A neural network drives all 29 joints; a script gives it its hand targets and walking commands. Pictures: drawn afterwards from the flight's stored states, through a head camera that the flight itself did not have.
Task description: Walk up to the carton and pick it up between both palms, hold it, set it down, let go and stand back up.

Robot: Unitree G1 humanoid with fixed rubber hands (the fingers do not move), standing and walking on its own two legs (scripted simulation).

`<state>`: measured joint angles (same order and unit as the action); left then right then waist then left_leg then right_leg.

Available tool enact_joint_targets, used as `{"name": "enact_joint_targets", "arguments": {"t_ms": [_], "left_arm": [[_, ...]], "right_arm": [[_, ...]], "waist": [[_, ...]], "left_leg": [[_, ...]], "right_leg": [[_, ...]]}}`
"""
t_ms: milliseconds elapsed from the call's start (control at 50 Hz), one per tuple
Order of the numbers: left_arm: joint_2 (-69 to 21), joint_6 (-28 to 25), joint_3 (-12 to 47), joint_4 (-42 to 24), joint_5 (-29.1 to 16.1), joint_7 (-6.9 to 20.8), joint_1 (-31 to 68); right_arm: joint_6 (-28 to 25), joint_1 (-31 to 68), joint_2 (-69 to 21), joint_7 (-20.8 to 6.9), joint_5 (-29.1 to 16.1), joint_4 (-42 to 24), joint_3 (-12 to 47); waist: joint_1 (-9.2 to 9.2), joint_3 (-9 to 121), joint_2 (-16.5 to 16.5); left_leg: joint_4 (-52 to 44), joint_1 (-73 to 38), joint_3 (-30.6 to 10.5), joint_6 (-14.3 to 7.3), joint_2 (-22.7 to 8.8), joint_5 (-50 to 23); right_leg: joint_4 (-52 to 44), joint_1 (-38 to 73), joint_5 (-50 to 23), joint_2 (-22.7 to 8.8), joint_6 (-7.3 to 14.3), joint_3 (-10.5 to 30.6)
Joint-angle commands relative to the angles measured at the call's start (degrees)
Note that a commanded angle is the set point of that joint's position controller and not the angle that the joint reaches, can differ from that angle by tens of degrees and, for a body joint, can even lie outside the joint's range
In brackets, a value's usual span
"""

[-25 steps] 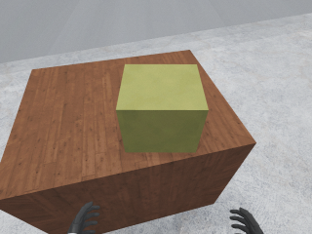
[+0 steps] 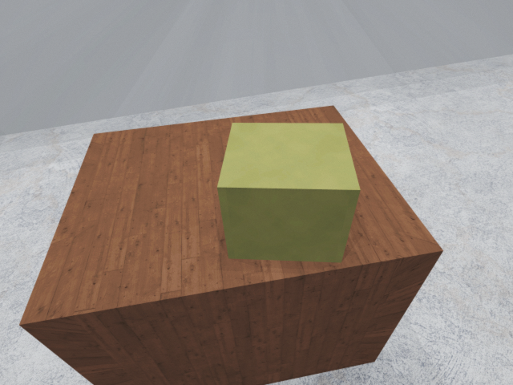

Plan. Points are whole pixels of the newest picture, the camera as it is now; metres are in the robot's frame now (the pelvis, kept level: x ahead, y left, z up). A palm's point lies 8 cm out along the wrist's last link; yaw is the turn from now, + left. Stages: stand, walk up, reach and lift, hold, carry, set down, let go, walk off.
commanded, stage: stand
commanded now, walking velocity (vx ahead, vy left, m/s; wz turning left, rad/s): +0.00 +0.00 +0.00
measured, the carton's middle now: (285, 191) +0.52 -0.03 +0.01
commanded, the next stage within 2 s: none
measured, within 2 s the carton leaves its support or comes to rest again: neither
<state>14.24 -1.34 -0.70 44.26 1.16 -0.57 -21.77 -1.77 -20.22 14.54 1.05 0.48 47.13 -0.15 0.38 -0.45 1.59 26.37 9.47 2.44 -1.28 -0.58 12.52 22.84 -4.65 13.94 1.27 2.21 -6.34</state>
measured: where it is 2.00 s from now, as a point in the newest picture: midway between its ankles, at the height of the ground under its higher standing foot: outside the picture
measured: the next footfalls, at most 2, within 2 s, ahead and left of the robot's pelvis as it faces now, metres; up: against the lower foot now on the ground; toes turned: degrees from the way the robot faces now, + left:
none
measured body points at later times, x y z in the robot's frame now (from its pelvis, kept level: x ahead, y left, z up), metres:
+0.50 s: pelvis -0.04 +0.01 +0.00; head -0.06 +0.02 +0.45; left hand -0.02 +0.26 -0.15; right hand -0.02 -0.24 -0.14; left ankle +0.02 +0.10 -0.74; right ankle -0.01 -0.09 -0.74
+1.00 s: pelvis -0.03 +0.02 +0.00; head -0.04 +0.02 +0.45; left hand -0.03 +0.26 -0.15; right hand -0.02 -0.22 -0.15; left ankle +0.02 +0.10 -0.74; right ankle -0.01 -0.09 -0.74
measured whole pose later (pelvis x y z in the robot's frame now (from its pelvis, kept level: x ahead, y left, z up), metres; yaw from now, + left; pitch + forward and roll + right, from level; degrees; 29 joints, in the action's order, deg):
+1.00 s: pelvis -0.03 +0.02 +0.00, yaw -1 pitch -3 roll -1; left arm 12.0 -1.1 0.8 52.9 0.5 -1.2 -24.0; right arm -0.8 -22.2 12.2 1.4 0.3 52.7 1.4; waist -0.1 -0.8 0.6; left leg 27.3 14.4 3.8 -3.0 0.9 10.4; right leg 27.1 -11.4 13.1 -0.5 0.9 -5.1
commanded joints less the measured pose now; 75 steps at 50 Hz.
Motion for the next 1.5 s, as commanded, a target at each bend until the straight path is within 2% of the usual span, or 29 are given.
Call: {"name": "enact_joint_targets", "arguments": {"t_ms": [0,40,140,160,180,300,560,660,680,720,740,780,860,880,920,960,1000,1040,1060,1100,1160,1200,1220,1300,1360,1400,1440,1460,1480], "left_arm": [[8.15,-1.53,-2.25,-3.95,-0.43,-0.54,0.07],[7.89,-1.3,-2.37,-3.68,-0.43,-0.65,-0.17],[7.93,-1.09,-2.47,-2.88,-0.23,-0.71,-2.62],[7.83,-0.75,-1.38,-1.14,-1.16,-0.29,-0.9],[7.38,-0.42,-1.45,-1.01,-1.11,-0.18,-1.31],[7.43,-0.53,-0.99,1.45,-0.68,-0.21,-3.25],[5.95,-0.29,-0.7,5.7,-0.61,-0.54,-5.28],[5.42,-0.2,-0.67,6.87,-0.67,-0.7,-5.91],[6.26,-0.38,-0.74,5.62,-0.15,-0.73,-6.49],[6.18,-0.78,-0.66,6.23,-0.54,-0.83,-6.26],[5.48,-0.9,-0.27,6.38,-0.74,-0.85,-6.25],[6.26,-0.87,-0.72,6.21,-0.72,-0.83,-5.93],[4.58,-0.6,-0.17,6.47,-0.55,-0.8,-7.42],[4.91,-0.56,-0.35,6.59,-0.53,-0.93,-6.88],[4.16,-0.51,0.02,6.25,-0.77,-0.95,-6.8],[5.09,-0.39,-0.28,6.46,-0.8,-1.02,-5.99],[5.81,-0.51,-0.78,6.48,-0.58,-1.03,-6.65],[5.1,-0.59,-0.6,6.7,-0.71,-1.11,-6.4],[5.09,-0.54,-0.47,6.59,-0.7,-1.12,-6.26],[4.13,-0.65,-0.15,6.82,-0.76,-1.26,-6.38],[5.12,-0.75,-0.29,6.17,-0.85,-1.38,-5.05],[4.84,-0.97,-0.15,6.42,-1.09,-1.38,-5.25],[4.33,-0.94,-0.02,6.67,-1.26,-1.37,-5.7],[4.72,-0.83,-0.3,7.01,-1.19,-1.44,-5.03],[5.06,-0.58,-0.26,6.8,-1.19,-1.47,-3.61],[4.17,-0.73,0.08,7.62,-1.26,-1.46,-4.18],[4.72,-0.63,0.01,7.65,-1.05,-1.62,-4.21],[4.4,-0.53,-0.08,7.96,-1.02,-1.63,-4.08],[4.77,-0.42,-0.21,7.83,-1.1,-1.72,-3.02]], "right_arm": [[-1.1,-0.6,8.24,0.41,0.06,-4.73,-1.92],[-0.86,-1.46,8.12,0.45,0.17,-3.93,-1.98],[-0.71,-2.11,7.89,0.63,0.29,-3.88,-1.79],[-0.4,-2.22,6.86,0.29,-0.37,-2.21,-1.11],[-0.09,-2.53,7.17,0.21,-0.35,-2.09,-1.31],[-0.19,-2.81,7.68,0.27,-0.28,-0.69,-1.26],[0.3,-4.73,6.51,0.34,-0.2,2.38,-1.54],[0.43,-5.2,5.92,0.48,-0.2,3.3,-1.57],[0.46,-5.38,6.18,0.64,0.03,2.57,-1.1],[0.15,-5.11,5.15,0.71,-0.16,2.46,-0.83],[0.02,-4.51,5.61,0.65,0.24,2.52,-0.68],[0.03,-5.73,4.72,0.59,0.0,2.75,-0.4],[0.13,-4.95,5.92,0.84,-0.16,3.05,-0.38],[-0.02,-5.37,5.55,0.88,-0.16,2.68,-0.28],[0.1,-4.83,5.73,0.83,-0.23,2.91,-0.29],[0.28,-5.41,5.39,0.73,-0.18,2.59,-0.22],[0.17,-4.07,5.12,0.77,-0.46,2.21,-0.13],[0.11,-3.73,5.99,0.89,-0.54,2.32,-0.28],[0.17,-4.01,5.71,0.89,-0.24,2.21,-0.25],[0.02,-4.7,5.18,0.95,-0.13,2.23,-0.01],[-0.01,-4.66,4.72,0.96,0.0,2.61,0.34],[-0.26,-4.28,4.19,0.91,-0.31,2.53,0.44],[-0.23,-4.65,4.38,0.93,-0.37,3.05,0.36],[-0.2,-4.04,4.56,0.98,-0.09,3.07,0.35],[-0.26,-4.8,4.34,1.01,-0.18,3.6,0.44],[-0.36,-3.58,4.49,1.12,-0.3,3.5,0.28],[-0.3,-3.87,3.77,1.19,-0.37,3.92,0.5],[-0.22,-4.26,4.15,1.25,-0.24,4.22,0.41],[-0.26,-4.52,4.79,1.22,-0.25,4.07,0.16]], "waist": [[-0.62,-3.69,-2.09],[-0.54,-5.58,-2.39],[-0.11,-7.81,0.53],[-0.69,-7.33,-1.98],[-0.5,-8.49,-1.64],[0.04,-6.31,0.09],[-0.13,-7.06,-0.8],[-0.19,-6.96,-1.02],[0.07,-7.83,-1.18],[-0.35,-6.39,-2.76],[-0.31,-5.66,-0.63],[-0.91,-6.38,-0.25],[0.16,-6.98,0.76],[-0.52,-7.87,-0.97],[-0.17,-8.61,-1.95],[-0.83,-6.9,0.93],[-0.29,-5.35,-0.27],[-0.22,-5.93,-2.5],[-0.57,-6.2,-1.7],[-0.96,-5.33,-3.19],[-0.86,-5.54,-0.19],[-1.06,-3.86,-1.02],[-1.01,-2.58,-2.43],[-0.72,-4.7,-0.3],[-1.16,-5.25,-1.51],[-0.56,-4.03,-2.31],[-0.38,-5.18,-0.89],[-0.83,-6.19,-1.97],[-1.21,-5.83,-1.17]], "left_leg": [[-6.22,1.07,-9.4,-0.68,-6.33,-3.66],[-6.44,2.64,-9.72,-0.6,-6.13,-1.78],[-7.3,3.89,-9.65,-0.71,-5.93,1.16],[-8.13,5.5,-9.24,-0.12,-5.76,2.85],[-8.81,6.82,-9.3,0.07,-5.36,6.98],[-9.79,8.94,-10.07,-0.05,-5.66,10.92],[-10.26,10.72,-10.36,0.04,-5.68,14.82],[-10.0,10.39,-10.22,0.08,-5.71,14.33],[-9.31,11.26,-10.19,-0.59,-5.41,14.57],[-7.3,8.02,-8.98,-0.91,-5.1,8.62],[-7.28,7.07,-9.46,-1.02,-5.19,7.59],[-8.61,7.78,-10.35,-1.11,-5.68,9.56],[-10.22,10.79,-11.23,-1.39,-6.48,11.09],[-10.25,11.09,-11.39,-1.54,-6.7,10.58],[-9.38,10.45,-10.4,-1.3,-6.0,9.66],[-9.89,9.29,-10.83,-1.26,-6.22,11.11],[-10.47,9.16,-11.38,-1.24,-6.59,11.6],[-9.25,9.17,-10.76,-1.27,-6.05,9.29],[-9.34,8.72,-10.69,-1.36,-6.08,8.55],[-8.08,7.23,-10.09,-1.19,-5.99,4.48],[-7.75,6.97,-9.38,-1.39,-5.97,2.1],[-7.24,5.35,-9.08,-1.32,-5.83,-1.54],[-7.06,4.19,-8.75,-1.38,-5.68,-1.17],[-7.6,4.12,-8.5,-1.36,-5.83,-2.09],[-8.0,4.89,-9.17,-1.4,-6.18,-4.03],[-7.42,2.91,-8.79,-1.86,-6.05,-5.0],[-7.72,4.08,-8.25,-1.54,-5.96,-4.55],[-7.81,3.88,-8.42,-1.65,-5.85,-3.91],[-8.1,4.47,-8.74,-1.59,-6.26,-3.93]], "right_leg": [[-6.31,-4.57,-2.06,-8.89,-0.55,10.19],[-6.65,-5.15,1.27,-8.52,-0.45,10.04],[-6.83,-6.04,3.52,-8.75,0.0,10.81],[-6.62,-7.97,4.48,-8.06,-1.07,10.16],[-6.82,-9.0,7.57,-7.63,-1.36,10.18],[-5.07,-7.92,7.94,-7.42,-1.35,10.22],[-4.17,-11.24,11.14,-6.99,-1.53,10.43],[-3.98,-11.9,10.95,-7.02,-1.5,10.57],[-4.53,-11.91,13.45,-7.69,-0.56,11.38],[-5.6,-12.65,11.93,-8.6,0.16,12.11],[-4.92,-12.41,9.42,-8.25,0.02,11.54],[-4.47,-12.09,10.52,-7.88,0.48,11.01],[-3.14,-9.1,6.23,-7.38,-0.12,10.47],[-3.2,-8.78,6.51,-7.92,-0.26,10.26],[-3.8,-10.92,8.25,-7.97,-0.55,10.7],[-3.17,-10.94,8.13,-7.63,-0.51,10.03],[-2.83,-8.79,6.86,-7.62,-0.63,9.52],[-3.36,-9.39,6.67,-7.89,-0.74,9.85],[-3.18,-9.78,6.47,-7.92,-0.61,9.87],[-3.63,-9.07,4.54,-8.55,-0.47,10.08],[-3.98,-7.9,2.46,-8.89,-0.15,10.64],[-3.99,-6.79,-0.25,-9.19,-0.17,10.6],[-3.92,-7.02,0.33,-9.0,-0.01,10.34],[-3.72,-7.48,-0.26,-8.96,-0.22,10.16],[-3.55,-5.08,-2.28,-9.21,-0.49,9.88],[-3.8,-5.69,-2.57,-8.97,-0.35,9.65],[-4.35,-5.51,-2.28,-9.14,-0.34,9.91],[-4.32,-6.0,-2.05,-8.87,-0.63,9.82],[-4.27,-4.78,-2.37,-9.32,-0.43,9.81]]}}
